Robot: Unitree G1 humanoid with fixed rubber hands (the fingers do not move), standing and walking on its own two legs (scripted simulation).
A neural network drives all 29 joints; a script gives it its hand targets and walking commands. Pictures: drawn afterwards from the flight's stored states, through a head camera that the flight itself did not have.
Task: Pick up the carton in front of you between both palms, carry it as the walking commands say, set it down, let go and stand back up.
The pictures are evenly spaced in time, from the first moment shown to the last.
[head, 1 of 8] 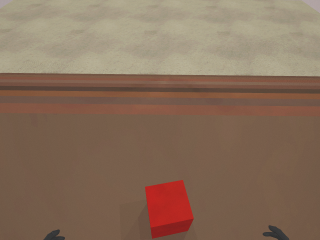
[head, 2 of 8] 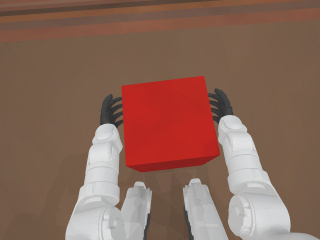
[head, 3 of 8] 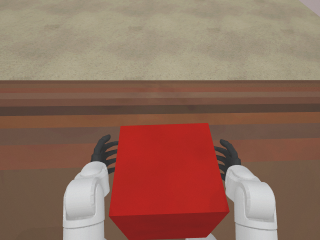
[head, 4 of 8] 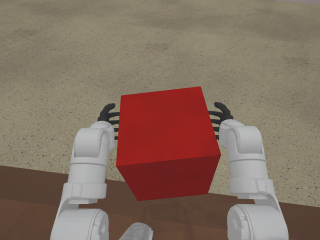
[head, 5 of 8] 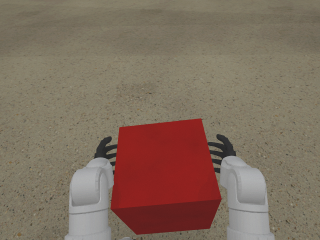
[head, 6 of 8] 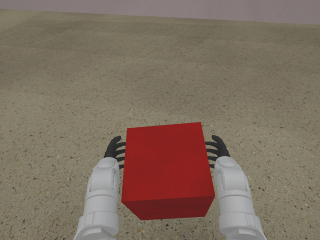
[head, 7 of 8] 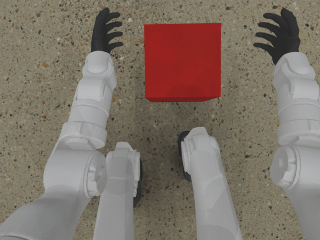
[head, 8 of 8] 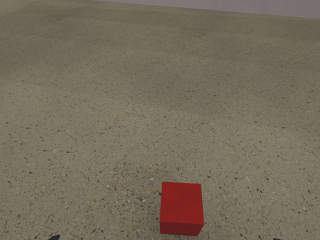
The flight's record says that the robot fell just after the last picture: no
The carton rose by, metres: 0.68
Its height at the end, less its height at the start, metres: -1.56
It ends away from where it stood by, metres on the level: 5.89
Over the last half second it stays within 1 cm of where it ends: yes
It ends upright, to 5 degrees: yes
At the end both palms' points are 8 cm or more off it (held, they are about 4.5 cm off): yes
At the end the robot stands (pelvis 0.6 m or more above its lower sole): yes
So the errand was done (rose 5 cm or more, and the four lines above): yes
